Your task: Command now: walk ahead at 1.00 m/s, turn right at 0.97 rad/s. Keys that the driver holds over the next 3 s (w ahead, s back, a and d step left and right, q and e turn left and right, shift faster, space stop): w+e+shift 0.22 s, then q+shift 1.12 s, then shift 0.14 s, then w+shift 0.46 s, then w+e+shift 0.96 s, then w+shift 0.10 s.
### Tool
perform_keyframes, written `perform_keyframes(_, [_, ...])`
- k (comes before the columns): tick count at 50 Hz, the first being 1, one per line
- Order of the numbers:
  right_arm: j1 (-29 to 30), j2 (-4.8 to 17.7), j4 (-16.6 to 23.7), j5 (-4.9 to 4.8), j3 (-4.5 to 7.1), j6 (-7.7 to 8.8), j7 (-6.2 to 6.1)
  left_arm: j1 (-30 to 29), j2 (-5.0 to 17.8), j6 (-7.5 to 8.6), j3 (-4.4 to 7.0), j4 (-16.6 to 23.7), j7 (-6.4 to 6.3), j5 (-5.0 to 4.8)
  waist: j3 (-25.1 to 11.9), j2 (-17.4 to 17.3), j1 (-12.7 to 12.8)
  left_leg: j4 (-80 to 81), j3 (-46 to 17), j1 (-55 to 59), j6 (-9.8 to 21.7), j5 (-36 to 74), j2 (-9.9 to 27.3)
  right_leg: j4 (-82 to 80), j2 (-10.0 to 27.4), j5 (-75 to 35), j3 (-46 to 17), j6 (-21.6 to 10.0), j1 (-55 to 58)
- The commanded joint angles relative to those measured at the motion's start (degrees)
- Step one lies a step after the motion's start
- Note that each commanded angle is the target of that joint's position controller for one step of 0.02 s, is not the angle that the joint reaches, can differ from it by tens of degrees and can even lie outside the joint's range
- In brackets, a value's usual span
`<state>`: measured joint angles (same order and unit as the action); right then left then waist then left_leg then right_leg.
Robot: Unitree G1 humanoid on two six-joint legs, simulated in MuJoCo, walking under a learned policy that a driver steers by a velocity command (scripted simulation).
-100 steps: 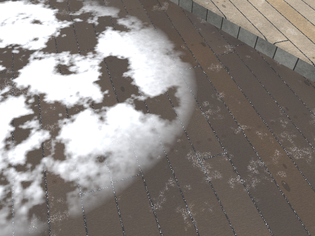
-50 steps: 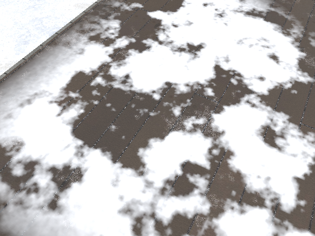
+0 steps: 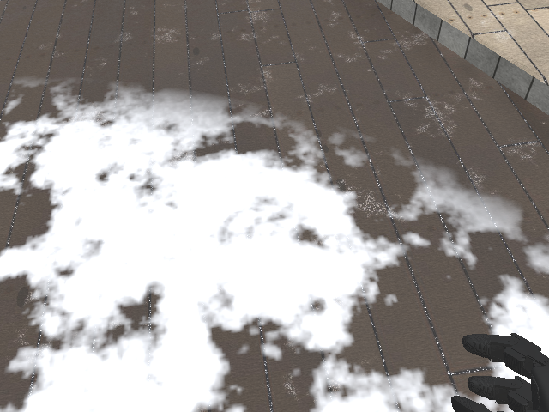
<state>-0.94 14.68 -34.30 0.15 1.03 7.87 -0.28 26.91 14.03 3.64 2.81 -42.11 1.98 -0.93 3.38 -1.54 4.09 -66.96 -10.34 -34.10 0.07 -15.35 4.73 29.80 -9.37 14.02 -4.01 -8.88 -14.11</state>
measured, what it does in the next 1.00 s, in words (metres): walks ahead: left foot, then right foot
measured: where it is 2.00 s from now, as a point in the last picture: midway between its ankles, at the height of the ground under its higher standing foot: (263, 370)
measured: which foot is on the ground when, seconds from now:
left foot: up 0.00-0.22, down 0.24-0.60, up 0.62-1.00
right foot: down 0.00-0.24, up 0.26-0.58, down 0.60-1.00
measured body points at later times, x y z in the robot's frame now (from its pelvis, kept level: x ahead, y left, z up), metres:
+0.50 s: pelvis +0.37 +0.05 +0.01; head +0.42 +0.03 +0.46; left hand +0.68 +0.19 -0.04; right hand +0.28 -0.21 -0.12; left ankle +0.40 +0.18 -0.73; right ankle +0.43 -0.08 -0.69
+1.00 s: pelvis +0.48 +0.04 +0.00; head +0.52 +0.06 +0.45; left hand +0.58 +0.35 -0.10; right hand +0.71 -0.21 -0.07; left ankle +0.49 +0.17 -0.71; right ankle +0.53 -0.09 -0.73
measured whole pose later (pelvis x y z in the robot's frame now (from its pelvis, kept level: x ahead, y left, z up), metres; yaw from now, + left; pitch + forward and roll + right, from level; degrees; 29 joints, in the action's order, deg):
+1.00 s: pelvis +0.48 +0.04 +0.00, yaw +12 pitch +1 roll -2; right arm -9.7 18.9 -33.5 -1.3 4.9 -4.6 0.9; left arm 6.0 17.9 0.5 5.0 -42.2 -0.5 -0.4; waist 3.9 -0.4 1.0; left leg -42.7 2.3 -25.5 -1.9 -15.8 5.3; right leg 26.5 5.4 12.0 13.8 1.2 -14.6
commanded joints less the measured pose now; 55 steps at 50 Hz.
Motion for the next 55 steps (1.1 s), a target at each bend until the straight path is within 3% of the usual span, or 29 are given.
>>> perform_keyframes(1, [1.47,4.81,3.27,1.13,1.90,-0.72,-0.44,-6.34,8.00,1.35,2.09,6.52,-2.39,-1.12,1.74,-0.33,-3.53,13.78,4.90,1.13,-3.34,8.65,-1.04,-17.36,10.41,0.46,-18.24,-8.79,-7.73])
perform_keyframes(4, [8.06,2.44,5.68,0.20,1.51,-0.14,0.27,-5.55,9.21,0.16,2.60,5.47,-3.06,-1.18,1.08,5.10,0.01,29.79,7.11,7.69,-4.69,19.13,-5.09,-15.34,7.98,0.04,-16.06,-5.54,-9.76])
perform_keyframes(8, [8.81,6.90,6.89,-2.38,3.82,0.84,0.85,-4.69,8.67,0.08,3.04,3.73,-3.42,-2.13,-0.47,8.68,0.60,38.71,3.29,11.90,-4.84,19.81,-5.79,-10.17,10.40,4.13,-22.79,-3.37,-1.57])
perform_keyframes(10, [4.34,9.28,6.16,-2.90,5.20,1.36,0.74,-6.43,9.01,-0.29,3.44,3.73,-3.57,-1.63,-1.88,10.10,-2.60,39.00,4.05,14.28,-3.40,14.31,-5.33,-4.56,12.49,-6.69,-24.92,-2.58,4.19])
perform_keyframes(11, [-4.48,11.33,4.28,-3.03,6.57,1.59,0.44,-7.75,8.47,-0.49,3.23,4.31,-3.11,-0.97,-6.92,10.32,-7.37,39.21,4.72,23.10,-1.54,12.28,-4.97,4.79,10.97,-16.01,-23.26,-1.02,5.12])
perform_keyframes(12, [-17.72,12.86,1.91,-2.12,6.93,1.17,0.11,-9.69,6.18,-0.62,2.00,5.45,-2.39,1.07,-16.40,9.70,-13.41,34.95,2.72,39.50,0.73,9.02,-0.36,21.19,9.00,-19.86,-18.11,1.68,0.74])
perform_keyframes(13, [-23.45,17.59,0.05,1.28,7.09,1.08,0.48,3.05,-2.51,-0.54,0.07,6.07,-2.20,0.26,-26.07,-14.10,-6.07,40.81,-26.00,59.33,10.09,-0.04,13.82,43.09,1.17,12.57,-12.29,5.32,-16.44])
perform_keyframes(14, [-26.22,15.83,-2.84,1.26,7.13,1.22,2.13,7.71,1.02,-0.28,-0.56,4.06,-2.65,-2.85,-26.30,-27.47,-6.02,49.09,-48.47,61.93,15.95,-13.11,19.73,53.83,2.63,17.96,-9.26,6.95,-28.68])
perform_keyframes(15, [-22.91,8.94,-2.08,0.42,5.66,0.60,2.23,-0.01,5.39,-0.41,-0.04,3.85,-2.77,-2.28,-16.07,-16.18,-8.59,50.15,-40.67,54.86,14.82,-8.99,15.85,56.65,5.62,14.80,-8.93,7.37,-31.80])
perform_keyframes(17, [-15.74,7.12,-2.16,0.63,4.34,-0.65,2.18,-17.97,7.61,0.63,0.34,8.53,-2.64,1.56,-4.62,0.49,-8.45,48.16,-19.18,36.14,11.99,24.42,9.01,51.19,7.65,12.28,-4.45,7.69,-27.24])
perform_keyframes(18, [-15.09,7.44,-2.97,0.63,3.94,-0.43,2.14,-18.92,7.02,1.32,0.42,9.85,-2.34,2.21,-4.35,-1.74,-6.26,46.43,-14.99,32.34,12.82,40.36,8.37,47.12,9.36,12.04,-3.72,8.09,-25.63])
perform_keyframes(20, [-16.10,5.21,-5.18,-0.30,2.86,-0.40,1.97,-19.00,4.75,1.79,-0.34,10.34,-1.94,2.49,-5.61,-3.66,-4.33,46.62,-10.61,31.00,12.11,49.32,5.07,34.73,10.84,12.69,-1.87,9.09,-23.50])
perform_keyframes(21, [-17.36,4.30,-6.40,-0.72,2.48,-0.78,1.82,-24.14,2.83,1.65,-1.04,11.48,-2.23,3.29,-6.65,-0.63,-5.70,48.71,-8.45,28.64,10.49,51.86,2.36,28.64,10.11,11.34,0.56,9.16,-19.27])
perform_keyframes(22, [-15.81,9.28,-6.04,-0.54,3.75,-1.21,1.01,-20.80,1.53,1.99,-1.72,11.49,-1.91,1.97,-7.69,-4.91,-2.90,47.49,-9.90,27.53,13.51,57.22,4.98,20.98,9.00,9.34,0.54,10.10,-17.20])
perform_keyframes(23, [-13.63,12.72,-5.12,-1.19,5.00,-2.10,0.29,-19.58,2.37,2.08,-1.89,10.38,-1.68,1.21,-8.41,-6.04,-2.84,47.72,-8.86,24.94,13.75,55.75,4.67,15.49,7.81,4.73,1.21,10.71,-12.36])
perform_keyframes(25, [-15.13,14.30,-5.13,-2.05,5.76,-3.84,-0.79,-22.92,4.60,1.73,-1.09,9.78,-1.37,1.09,-10.47,-4.38,-3.14,47.71,-7.59,22.24,10.46,41.90,2.17,7.62,4.84,-5.09,1.35,10.37,-5.42])
perform_keyframes(29, [-13.89,10.89,-3.02,-2.47,5.41,-5.24,-1.92,-22.58,7.59,0.66,0.71,9.62,-1.87,2.14,-9.55,-3.35,-0.37,41.04,-10.11,13.71,3.85,23.08,-2.02,-4.15,7.70,-21.46,-1.95,7.94,9.61])
perform_keyframes(30, [-14.26,7.83,-2.14,-2.03,4.64,-5.35,-1.72,-19.52,9.32,0.36,1.33,9.44,-2.60,2.81,-11.49,-0.14,0.63,32.40,-7.99,9.26,1.75,13.28,-5.26,-5.28,13.70,-26.87,-5.05,5.56,16.26])
perform_keyframes(31, [-20.10,3.59,-1.80,-1.06,3.44,-5.61,-1.47,-16.23,11.78,-0.43,1.55,9.60,-3.45,3.46,-16.93,11.89,-1.33,17.04,-1.82,2.14,-0.87,-19.82,-10.04,-2.97,28.97,-46.97,-16.49,-0.13,24.85])
perform_keyframes(32, [-29.41,6.19,-2.38,-2.04,3.52,-6.23,-1.33,-16.98,10.10,-1.62,1.43,9.19,-2.92,3.55,-23.63,18.17,-4.65,7.18,1.54,-0.41,-1.89,-27.11,-7.50,-4.15,37.92,-39.35,-26.96,-6.98,24.58])
perform_keyframes(34, [-24.96,10.71,-3.03,-2.06,5.30,-8.55,-2.09,-21.95,5.98,-2.23,0.79,9.74,-2.70,1.73,-12.62,10.84,-4.40,-2.29,4.97,-6.36,-4.80,-17.98,-3.23,-9.26,30.60,-19.44,-19.97,-5.23,15.71])
perform_keyframes(36, [-24.06,10.69,-2.89,-1.41,6.02,-10.58,-2.72,-26.88,5.80,-2.15,0.77,9.66,-2.47,2.25,-8.35,8.75,-6.45,-5.85,5.85,-3.84,-6.15,-12.61,-1.08,-12.30,26.65,-16.77,-11.62,-4.05,6.00])
perform_keyframes(42, [-15.77,5.82,1.68,-1.18,4.67,-10.99,-1.28,-26.11,7.81,-1.83,2.31,6.18,-3.80,2.26,-8.59,7.41,-4.96,6.50,8.80,0.25,-6.19,-2.84,1.89,-14.09,26.12,-20.21,1.47,-5.16,4.65])
perform_keyframes(47, [-11.95,7.62,3.71,-1.46,4.76,-11.70,1.09,-25.44,12.00,-2.24,3.99,4.78,-2.85,0.93,-8.83,8.65,-4.39,20.28,12.80,9.17,-2.79,-0.55,0.85,-12.38,28.62,-19.49,6.94,-3.01,4.95])
perform_keyframes(51, [-13.22,9.65,4.02,-1.21,6.26,-12.75,1.44,-23.12,11.76,-2.20,4.50,2.99,-1.74,-1.08,-9.21,6.29,-6.32,36.14,14.82,19.97,2.31,5.34,-2.78,-1.90,27.24,-12.53,11.83,3.93,4.10])
perform_keyframes(52, [-17.21,13.79,3.12,-1.00,7.82,-12.58,0.51,-19.77,9.54,-2.44,4.09,1.75,-1.35,-0.36,-9.01,-1.90,-7.07,41.84,7.79,28.90,5.59,19.49,-0.29,9.03,22.77,-4.35,15.61,8.31,-3.80])
perform_keyframes(53, [-17.88,22.71,4.57,-0.72,9.58,-12.21,-0.61,-19.82,7.05,-2.59,3.10,4.96,-1.17,2.29,-7.67,-21.82,-4.56,42.97,-15.71,38.42,14.99,40.13,14.12,28.77,13.62,23.78,17.82,14.36,-24.82])
perform_keyframes(54, [-17.07,20.72,6.37,1.44,8.80,-10.24,0.09,-25.85,8.92,-2.50,3.44,6.69,-1.94,2.92,-13.13,-14.59,-8.79,45.59,-21.71,35.51,20.77,33.01,16.52,38.27,10.53,24.68,4.10,14.20,-29.18])
perform_keyframes(55, [-15.84,18.82,5.82,1.41,8.16,-8.90,0.56,-28.15,10.56,-2.65,3.92,7.12,-2.45,1.47,-11.84,-8.72,-8.35,47.08,-16.61,33.82,18.55,26.87,13.88,40.08,11.05,19.56,1.23,12.48,-29.77])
